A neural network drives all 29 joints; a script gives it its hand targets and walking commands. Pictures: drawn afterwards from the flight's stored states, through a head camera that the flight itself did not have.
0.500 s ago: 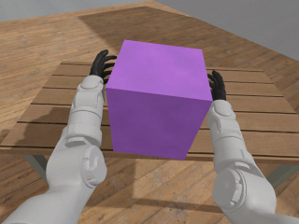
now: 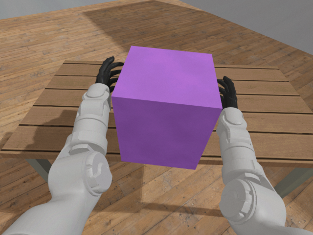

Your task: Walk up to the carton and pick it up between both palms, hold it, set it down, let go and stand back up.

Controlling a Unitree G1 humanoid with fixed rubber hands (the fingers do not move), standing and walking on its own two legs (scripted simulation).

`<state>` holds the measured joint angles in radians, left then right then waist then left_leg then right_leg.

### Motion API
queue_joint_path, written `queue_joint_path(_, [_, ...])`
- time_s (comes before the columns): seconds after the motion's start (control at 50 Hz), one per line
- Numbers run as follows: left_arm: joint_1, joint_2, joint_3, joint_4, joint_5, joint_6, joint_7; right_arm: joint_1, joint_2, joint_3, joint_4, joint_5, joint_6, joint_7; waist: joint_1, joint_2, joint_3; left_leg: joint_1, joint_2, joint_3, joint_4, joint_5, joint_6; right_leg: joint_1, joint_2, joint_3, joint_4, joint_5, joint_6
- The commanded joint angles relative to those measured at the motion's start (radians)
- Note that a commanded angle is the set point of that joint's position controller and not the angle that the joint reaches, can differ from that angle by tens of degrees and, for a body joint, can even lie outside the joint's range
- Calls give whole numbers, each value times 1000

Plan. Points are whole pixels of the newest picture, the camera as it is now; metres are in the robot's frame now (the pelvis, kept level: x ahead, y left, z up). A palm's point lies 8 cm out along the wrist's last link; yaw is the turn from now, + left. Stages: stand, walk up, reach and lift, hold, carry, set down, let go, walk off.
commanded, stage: set down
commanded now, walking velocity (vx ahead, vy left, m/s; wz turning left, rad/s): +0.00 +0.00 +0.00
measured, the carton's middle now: (164, 110) +0.46 +0.02 +0.08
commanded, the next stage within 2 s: none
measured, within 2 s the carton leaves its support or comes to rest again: rests again in 0.20 s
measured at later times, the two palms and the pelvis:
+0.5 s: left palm (101, 90) +0.44 +0.18 +0.16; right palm (224, 108) +0.41 -0.14 +0.13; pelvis +0.00 +0.00 +0.00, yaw -1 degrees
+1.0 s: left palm (100, 92) +0.44 +0.19 +0.16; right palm (223, 108) +0.41 -0.14 +0.13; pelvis +0.00 +0.00 +0.00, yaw +0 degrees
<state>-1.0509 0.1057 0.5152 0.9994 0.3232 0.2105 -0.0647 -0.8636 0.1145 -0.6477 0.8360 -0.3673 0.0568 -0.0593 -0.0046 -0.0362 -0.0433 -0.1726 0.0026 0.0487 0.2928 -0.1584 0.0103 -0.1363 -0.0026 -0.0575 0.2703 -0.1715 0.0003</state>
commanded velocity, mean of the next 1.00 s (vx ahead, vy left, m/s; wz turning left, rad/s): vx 0.00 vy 0.00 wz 0.00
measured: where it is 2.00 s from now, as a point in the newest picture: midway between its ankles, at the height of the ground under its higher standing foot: outside the picture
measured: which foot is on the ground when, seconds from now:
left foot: down 0.00-1.00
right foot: down 0.00-1.00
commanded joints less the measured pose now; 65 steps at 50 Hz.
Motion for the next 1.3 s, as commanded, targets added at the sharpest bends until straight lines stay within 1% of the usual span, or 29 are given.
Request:
queue_joint_path(0.0, [-479,-378,-118,-25,-19,-30,-107,-674,370,271,-79,6,-54,144,16,37,-449,149,-15,94,-8,307,-44,173,2,-56,25,350,89])
queue_joint_path(0.04, [-502,-386,-143,-42,-27,-39,-102,-669,348,246,-98,-17,-69,141,-16,74,-498,221,-14,77,11,375,-54,129,17,-77,22,330,86])
queue_joint_path(0.08, [-476,-369,-108,-10,-21,-47,-95,-654,363,247,-72,-17,-67,140,0,12,-473,222,1,75,11,369,-36,128,16,-77,11,326,82])
queue_joint_path(0.14, [-465,-373,-90,-13,22,-41,-106,-643,353,227,-71,-25,-58,145,32,51,-407,148,-8,95,-10,313,-35,156,4,-49,11,290,75])
queue_joint_path(0.18, [-482,-374,-116,-45,-1,-47,-100,-638,386,228,-80,-37,-67,151,-6,62,-471,199,-12,84,10,357,-41,131,19,-51,19,304,75])
queue_joint_path(0.24, [-464,-395,-123,-35,19,-46,-90,-638,359,218,-83,-41,-78,156,14,92,-463,299,12,78,31,448,-58,37,29,-94,-6,200,70])
queue_joint_path(0.28, [-473,-384,-106,-38,14,-50,-88,-623,357,203,-78,-58,-81,159,13,46,-460,272,7,82,24,414,-50,57,29,-85,-7,221,69])
queue_joint_path(0.36, [-472,-390,-100,-24,40,-57,-94,-619,369,205,-64,-56,-84,154,33,84,-440,191,-9,92,15,389,-45,83,20,-56,4,247,71])
queue_joint_path(0.38, [-445,-385,-74,-7,32,-56,-99,-603,386,208,-50,-60,-74,157,17,48,-419,213,-10,94,21,378,-41,104,16,-53,17,293,71])
queue_joint_path(0.4, [-434,-363,-70,1,26,-53,-105,-620,382,213,-64,-46,-70,157,38,41,-398,197,2,95,17,382,-34,125,6,-68,22,294,79])
queue_joint_path(0.48, [-455,-399,-108,-54,24,-60,-104,-578,388,190,-35,-69,-76,159,-11,51,-398,234,3,76,21,397,-53,65,23,-80,8,239,66])
queue_joint_path(0.54, [-445,-422,-128,-86,27,-69,-100,-557,361,184,-46,-78,-91,158,4,99,-455,275,12,77,51,511,-63,38,30,-84,-3,221,62])
queue_joint_path(0.64, [-390,-427,-89,-56,53,-69,-105,-534,376,191,-56,-84,-91,164,11,90,-409,297,10,81,47,478,-58,35,17,-88,-8,248,77])
queue_joint_path(0.66, [-389,-417,-72,-33,53,-65,-110,-533,383,190,-50,-97,-84,163,-4,33,-369,255,6,81,34,433,-49,61,16,-83,0,280,78])
queue_joint_path(0.68, [-393,-394,-88,-46,57,-65,-114,-549,382,194,-56,-96,-82,157,14,37,-384,201,3,87,26,420,-42,86,18,-75,16,291,86])
queue_joint_path(0.74, [-398,-419,-92,-53,54,-59,-116,-544,379,191,-64,-79,-86,156,-7,64,-348,228,2,83,26,404,-51,56,19,-78,14,271,92])
queue_joint_path(0.78, [-345,-411,-80,-46,67,-54,-116,-514,386,195,-29,-63,-83,161,19,69,-371,252,6,89,30,427,-37,50,18,-53,-2,246,66])
queue_joint_path(0.82, [-358,-410,-97,-90,46,-66,-117,-498,389,197,-49,-60,-91,158,13,76,-381,251,2,83,35,451,-36,42,21,-70,3,259,65])
queue_joint_path(0.84, [-366,-410,-101,-89,45,-64,-117,-488,367,181,-61,-78,-91,157,1,60,-382,248,8,83,28,436,-43,45,27,-86,-6,213,66])
queue_joint_path(0.88, [-337,-390,-48,-43,71,-61,-120,-480,363,178,-49,-68,-72,159,28,34,-319,224,0,100,17,356,-31,49,15,-62,-20,177,68])
queue_joint_path(0.9, [-320,-373,-44,-49,78,-57,-120,-464,363,175,-59,-90,-66,160,5,5,-288,198,2,81,-3,323,-25,74,22,-74,-6,192,79])
queue_joint_path(1.0, [-340,-371,-50,-84,95,-70,-131,-436,363,176,-79,-110,-67,155,8,42,-320,161,-17,99,-8,307,-14,96,17,-57,6,236,82])
queue_joint_path(1.06, [-357,-386,-59,-79,96,-73,-125,-438,369,159,-25,-114,-63,165,-14,53,-299,218,-1,81,1,346,-38,51,20,-80,-4,194,74])
queue_joint_path(1.1, [-315,-381,-64,-96,98,-60,-130,-417,358,165,-72,-98,-62,164,5,90,-319,233,-8,89,10,357,-35,38,24,-80,-3,170,78])
queue_joint_path(1.14, [-286,-389,-57,-83,87,-52,-130,-421,387,193,-72,-78,-63,168,11,38,-315,223,-7,83,25,410,-28,53,29,-72,5,230,80])
queue_joint_path(1.16, [-269,-368,-53,-78,93,-57,-133,-406,370,206,-89,-70,-65,167,40,28,-300,194,0,97,26,396,-23,66,20,-75,15,256,76])
queue_joint_path(1.18, [-285,-368,-61,-97,88,-64,-132,-383,364,195,-77,-85,-64,164,3,50,-308,217,-1,81,18,400,-28,47,30,-74,2,237,80])
queue_joint_path(1.22, [-277,-389,-65,-100,97,-68,-129,-384,330,166,-38,-78,-62,155,2,70,-278,239,1,82,34,423,-53,14,34,-76,-10,169,66])
queue_joint_path(1.28, [-259,-334,-48,-88,101,-70,-132,-366,311,175,-47,-79,-61,152,10,54,-247,192,-7,80,27,360,-30,33,22,-67,-9,189,70])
